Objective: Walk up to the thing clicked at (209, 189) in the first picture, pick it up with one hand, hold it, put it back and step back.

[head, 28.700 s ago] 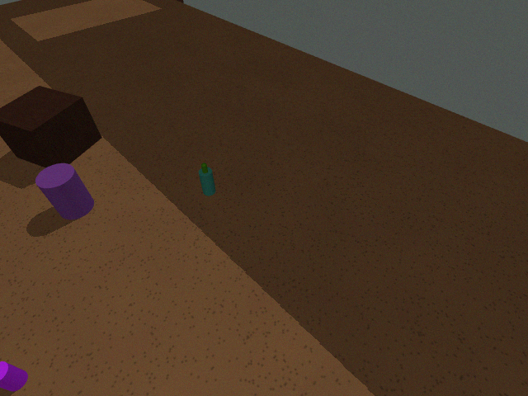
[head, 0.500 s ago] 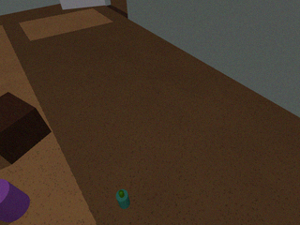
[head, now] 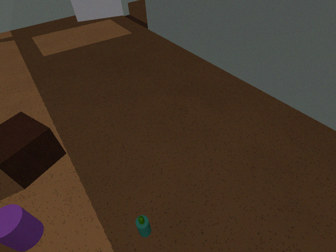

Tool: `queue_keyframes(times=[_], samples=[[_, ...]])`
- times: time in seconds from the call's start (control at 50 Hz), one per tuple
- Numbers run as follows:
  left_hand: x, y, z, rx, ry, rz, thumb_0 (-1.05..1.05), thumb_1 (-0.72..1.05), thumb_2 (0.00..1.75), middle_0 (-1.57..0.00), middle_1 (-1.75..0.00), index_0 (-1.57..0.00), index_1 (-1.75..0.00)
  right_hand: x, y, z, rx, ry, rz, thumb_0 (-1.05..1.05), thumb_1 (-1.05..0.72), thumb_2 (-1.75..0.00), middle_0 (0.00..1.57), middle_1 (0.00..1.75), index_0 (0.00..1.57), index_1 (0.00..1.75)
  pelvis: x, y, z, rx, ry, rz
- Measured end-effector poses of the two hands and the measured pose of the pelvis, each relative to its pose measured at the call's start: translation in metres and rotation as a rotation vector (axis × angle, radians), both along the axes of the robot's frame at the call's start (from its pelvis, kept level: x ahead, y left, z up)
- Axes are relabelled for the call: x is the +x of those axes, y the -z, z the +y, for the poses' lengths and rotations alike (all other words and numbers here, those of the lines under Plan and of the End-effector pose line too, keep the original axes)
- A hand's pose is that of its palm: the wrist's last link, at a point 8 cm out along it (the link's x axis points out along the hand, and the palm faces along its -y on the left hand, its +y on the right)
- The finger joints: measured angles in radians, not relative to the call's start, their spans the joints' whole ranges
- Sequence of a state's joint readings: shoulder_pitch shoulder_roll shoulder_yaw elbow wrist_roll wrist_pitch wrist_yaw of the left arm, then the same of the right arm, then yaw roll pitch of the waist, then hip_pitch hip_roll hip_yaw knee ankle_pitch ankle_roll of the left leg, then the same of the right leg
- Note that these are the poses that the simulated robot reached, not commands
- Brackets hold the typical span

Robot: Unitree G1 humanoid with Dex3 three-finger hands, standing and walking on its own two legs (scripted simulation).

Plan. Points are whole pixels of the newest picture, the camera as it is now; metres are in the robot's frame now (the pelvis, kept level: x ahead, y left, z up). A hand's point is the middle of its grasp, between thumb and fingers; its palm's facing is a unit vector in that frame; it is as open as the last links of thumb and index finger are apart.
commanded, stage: stand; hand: left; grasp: from the side
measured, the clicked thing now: (143, 224) +0.42 +0.19 -0.68
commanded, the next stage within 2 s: step back in 1.28 s
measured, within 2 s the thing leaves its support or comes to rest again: neither
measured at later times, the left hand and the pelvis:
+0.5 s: hand out of the picture +0.07 +0.24 -0.16, palm faces -0.02 -0.94 -0.34, open 7.4 cm; pelvis +0.01 -0.01 +0.00, yaw -1 degrees
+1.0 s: hand out of the picture +0.09 +0.25 -0.15, palm faces -0.03 -0.94 -0.34, open 7.4 cm; pelvis +0.02 +0.00 +0.00, yaw -1 degrees
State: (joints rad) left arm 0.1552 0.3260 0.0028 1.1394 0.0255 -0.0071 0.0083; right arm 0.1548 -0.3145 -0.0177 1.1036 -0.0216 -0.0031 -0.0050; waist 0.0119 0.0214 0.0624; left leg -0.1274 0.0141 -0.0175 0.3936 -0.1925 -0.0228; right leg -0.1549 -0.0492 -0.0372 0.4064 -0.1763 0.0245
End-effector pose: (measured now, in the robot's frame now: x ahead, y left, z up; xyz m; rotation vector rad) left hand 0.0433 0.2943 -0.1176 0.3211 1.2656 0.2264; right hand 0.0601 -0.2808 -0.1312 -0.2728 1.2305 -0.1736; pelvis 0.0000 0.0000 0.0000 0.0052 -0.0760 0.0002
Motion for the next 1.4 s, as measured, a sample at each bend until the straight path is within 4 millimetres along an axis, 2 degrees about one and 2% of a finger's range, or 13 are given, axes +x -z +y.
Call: queue_keyframes(times=[0.18, 0.4, 0.7, 1.28, 1.4], samples=[[0.002, 0.0, -0.004, -0.005, -0.002, 0.013, 0.01, 0.91, 0.9, -0.2, -0.3, -0.2, -0.3, -0.01, -0.002, -0.013, -0.017, 0.015, 0.035, 0.0, -0.9, -0.9, 0.2, 0.3, 0.2, 0.3, 0.001, -0.001, -0.005, -0.002, 0.002, 0.004], [0.016, 0.002, -0.008, -0.018, 0.008, 0.007, 0.01, 0.91, 0.9, -0.2, -0.3, -0.2, -0.3, -0.011, -0.004, -0.015, -0.021, 0.023, 0.053, 0.0, -0.9, -0.9, 0.2, 0.3, 0.2, 0.3, 0.005, -0.002, -0.007, -0.004, 0.008, 0.013], [0.037, -0.001, -0.006, -0.022, 0.021, -0.015, 0.01, 0.91, 0.9, -0.2, -0.3, -0.2, -0.3, 0.004, -0.007, -0.013, -0.023, 0.024, 0.026, 0.0, -0.9, -0.9, 0.2, 0.3, 0.2, 0.3, 0.013, -0.004, -0.004, -0.004, 0.015, 0.016], [0.048, -0.003, -0.006, -0.016, 0.023, -0.002, 0.01, 0.91, 0.9, -0.2, -0.3, -0.2, -0.3, 0.023, -0.008, -0.016, -0.024, 0.019, 0.023, 0.0, -0.9, -0.9, 0.2, 0.3, 0.2, 0.3, 0.026, -0.005, -0.005, -0.001, 0.018, 0.032], [0.053, 0.0, 0.004, 0.001, 0.009, -0.033, 0.01, 0.91, 0.9, -0.2, -0.3, -0.21, -0.3, 0.024, -0.006, -0.024, -0.042, 0.031, 0.017, 0.0, -0.9, -0.9, 0.2, 0.3, 0.2, 0.3, 0.01, 0.003, -0.003, -0.012, 0.016, 0.044]])
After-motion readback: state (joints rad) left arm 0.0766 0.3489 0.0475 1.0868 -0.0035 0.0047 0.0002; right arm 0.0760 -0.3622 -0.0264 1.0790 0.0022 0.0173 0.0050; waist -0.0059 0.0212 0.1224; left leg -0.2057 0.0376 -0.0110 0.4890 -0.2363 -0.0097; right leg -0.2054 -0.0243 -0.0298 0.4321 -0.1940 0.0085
